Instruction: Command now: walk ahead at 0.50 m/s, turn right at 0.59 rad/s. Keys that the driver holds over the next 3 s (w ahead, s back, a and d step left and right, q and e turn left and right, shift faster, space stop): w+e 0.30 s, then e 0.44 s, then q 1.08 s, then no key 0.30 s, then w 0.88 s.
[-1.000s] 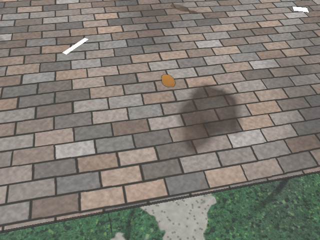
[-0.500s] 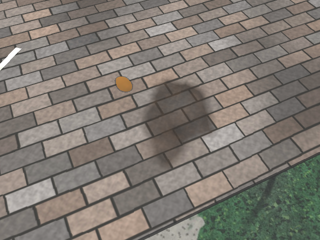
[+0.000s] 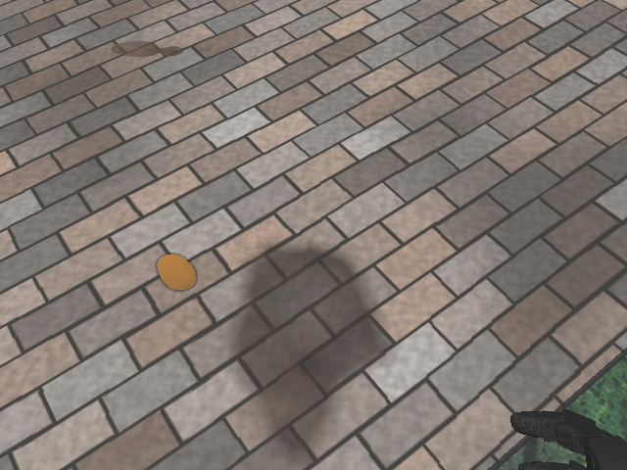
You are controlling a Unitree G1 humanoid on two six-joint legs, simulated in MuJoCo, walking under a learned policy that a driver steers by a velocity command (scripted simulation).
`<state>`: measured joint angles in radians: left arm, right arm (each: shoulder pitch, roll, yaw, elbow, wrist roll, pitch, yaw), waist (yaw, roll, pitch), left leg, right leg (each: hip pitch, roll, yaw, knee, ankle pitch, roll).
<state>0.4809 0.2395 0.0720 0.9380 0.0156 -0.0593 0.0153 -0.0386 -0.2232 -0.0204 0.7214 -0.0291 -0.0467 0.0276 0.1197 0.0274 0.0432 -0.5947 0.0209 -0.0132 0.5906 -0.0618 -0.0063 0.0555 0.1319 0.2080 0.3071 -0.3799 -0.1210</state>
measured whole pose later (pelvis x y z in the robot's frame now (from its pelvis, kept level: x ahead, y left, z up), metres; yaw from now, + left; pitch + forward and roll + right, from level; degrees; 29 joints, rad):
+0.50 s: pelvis +0.25 +0.00 +0.00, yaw -18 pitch +1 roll +2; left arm 0.04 0.24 0.04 0.70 0.04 -0.01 -0.07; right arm 0.37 -0.24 -0.05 0.86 -0.01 -0.07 -0.01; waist -0.06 -0.03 0.08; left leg 0.00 0.02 0.26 0.35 -0.36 0.00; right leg -0.58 -0.02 -0.07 0.65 -0.09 -0.08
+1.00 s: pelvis +0.34 -0.04 +0.01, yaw -26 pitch +0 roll +0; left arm 0.23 0.20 0.02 0.77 0.03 0.00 0.01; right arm 0.27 -0.24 -0.04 0.80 -0.01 0.07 -0.01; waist 0.01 0.03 0.00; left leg -0.37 0.03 -0.03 0.75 -0.38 0.00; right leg -0.26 0.12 0.02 0.38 -0.12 -0.11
